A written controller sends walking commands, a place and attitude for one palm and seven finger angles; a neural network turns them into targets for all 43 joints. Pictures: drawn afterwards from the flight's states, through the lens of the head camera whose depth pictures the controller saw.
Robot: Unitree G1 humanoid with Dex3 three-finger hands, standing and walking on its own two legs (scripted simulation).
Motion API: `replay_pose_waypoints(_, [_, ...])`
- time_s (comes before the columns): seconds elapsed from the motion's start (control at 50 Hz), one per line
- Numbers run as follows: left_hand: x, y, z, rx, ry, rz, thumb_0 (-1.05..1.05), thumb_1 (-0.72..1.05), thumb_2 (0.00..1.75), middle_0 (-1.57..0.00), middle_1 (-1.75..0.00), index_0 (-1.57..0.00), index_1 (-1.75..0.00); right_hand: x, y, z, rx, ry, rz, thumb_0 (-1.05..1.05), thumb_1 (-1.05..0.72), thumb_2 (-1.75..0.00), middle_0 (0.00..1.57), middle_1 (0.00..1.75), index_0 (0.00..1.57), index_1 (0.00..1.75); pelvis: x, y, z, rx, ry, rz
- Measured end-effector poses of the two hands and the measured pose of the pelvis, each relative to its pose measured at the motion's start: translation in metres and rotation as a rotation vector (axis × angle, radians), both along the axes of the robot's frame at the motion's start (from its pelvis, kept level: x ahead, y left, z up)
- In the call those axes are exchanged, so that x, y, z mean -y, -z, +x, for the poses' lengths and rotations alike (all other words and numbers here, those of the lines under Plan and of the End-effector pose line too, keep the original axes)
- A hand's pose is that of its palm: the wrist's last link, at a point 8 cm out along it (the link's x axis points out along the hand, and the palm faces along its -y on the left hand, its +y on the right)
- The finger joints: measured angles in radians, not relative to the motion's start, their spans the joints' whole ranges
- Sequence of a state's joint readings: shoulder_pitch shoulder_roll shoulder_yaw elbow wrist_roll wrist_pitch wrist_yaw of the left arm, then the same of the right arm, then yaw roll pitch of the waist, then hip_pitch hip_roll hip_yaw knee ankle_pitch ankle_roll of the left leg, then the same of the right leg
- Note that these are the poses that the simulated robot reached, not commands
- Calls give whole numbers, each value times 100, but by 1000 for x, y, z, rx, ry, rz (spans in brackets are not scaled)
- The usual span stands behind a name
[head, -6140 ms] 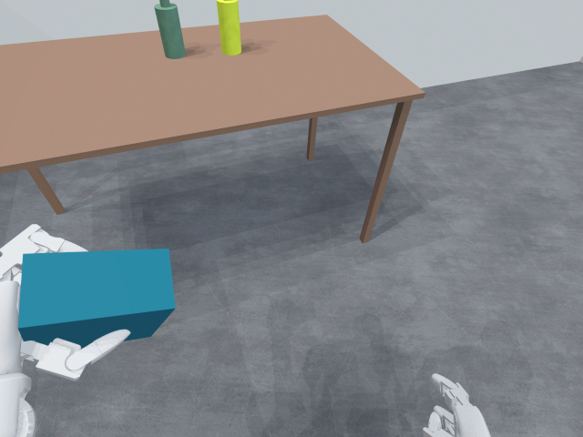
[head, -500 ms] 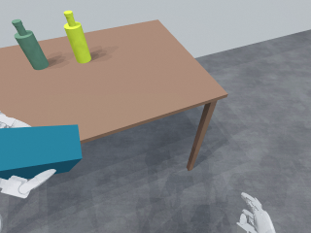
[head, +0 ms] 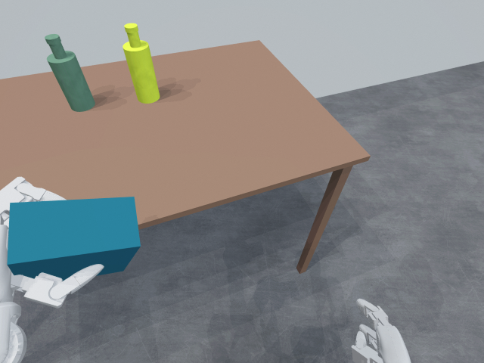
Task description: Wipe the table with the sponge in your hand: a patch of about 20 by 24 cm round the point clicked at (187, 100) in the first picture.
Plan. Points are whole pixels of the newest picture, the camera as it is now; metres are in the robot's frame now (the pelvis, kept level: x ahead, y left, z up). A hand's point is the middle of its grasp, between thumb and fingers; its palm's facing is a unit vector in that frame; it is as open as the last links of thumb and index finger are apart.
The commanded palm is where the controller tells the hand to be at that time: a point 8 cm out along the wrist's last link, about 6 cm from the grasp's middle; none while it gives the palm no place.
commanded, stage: come to a stop and stand still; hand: left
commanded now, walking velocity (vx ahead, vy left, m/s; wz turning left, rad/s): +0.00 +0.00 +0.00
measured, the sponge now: (95, 241) +0.24 +0.21 +0.14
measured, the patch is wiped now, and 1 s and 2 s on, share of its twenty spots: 0.00 0.00 0.00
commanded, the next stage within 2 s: look again from close up in 0.46 s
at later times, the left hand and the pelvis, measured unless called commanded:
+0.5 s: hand (35, 242) +0.22 +0.27 +0.15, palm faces +0.41 -0.83 -0.37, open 10.3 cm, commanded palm +0.17 +0.30 +0.17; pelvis +0.01 +0.02 +0.00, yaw +0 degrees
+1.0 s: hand (53, 244) +0.22 +0.25 +0.15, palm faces +0.41 -0.83 -0.37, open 10.3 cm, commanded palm +0.17 +0.29 +0.17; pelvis +0.01 +0.00 +0.00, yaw +1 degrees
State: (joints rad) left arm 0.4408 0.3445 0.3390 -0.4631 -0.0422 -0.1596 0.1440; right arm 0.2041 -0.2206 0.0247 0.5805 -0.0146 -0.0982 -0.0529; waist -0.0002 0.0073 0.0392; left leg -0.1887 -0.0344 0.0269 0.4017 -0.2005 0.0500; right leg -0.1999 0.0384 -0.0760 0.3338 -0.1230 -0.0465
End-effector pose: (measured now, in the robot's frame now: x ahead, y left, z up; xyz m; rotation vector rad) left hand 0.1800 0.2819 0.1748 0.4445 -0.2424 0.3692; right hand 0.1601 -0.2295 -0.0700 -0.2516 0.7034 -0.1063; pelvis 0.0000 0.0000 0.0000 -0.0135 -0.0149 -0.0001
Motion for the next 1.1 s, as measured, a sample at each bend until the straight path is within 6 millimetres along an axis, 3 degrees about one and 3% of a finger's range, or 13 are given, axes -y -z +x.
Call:
replay_pose_waypoints(0.16, [-15,15,6,-62,-13,-27,-1,-50,100,-74,-134,-72,-134,-7,1,9,-13,9,-22,2,-90,-90,21,30,20,30,-14,1,7,-6,-1,1])
replay_pose_waypoints(0.36, [-22,1,4,-10,-2,1,-1,-50,100,-74,-134,-72,-134,-32,0,31,19,-31,8,2,-90,-90,21,30,21,30,-23,2,8,-5,-4,1])
replay_pose_waypoints(0.52, [-27,7,1,-34,-38,-20,-1,-50,100,-74,-134,-72,-134,-41,1,37,20,-48,26,2,-90,-90,21,30,21,30,-23,2,9,-8,-3,5])
replay_pose_waypoints(1.1, [-2,5,-3,-23,-29,-17,-1,-50,100,-74,-134,-72,-134,1,5,27,4,1,-8,2,-90,-90,21,30,21,30,-3,5,12,-9,-26,-8])
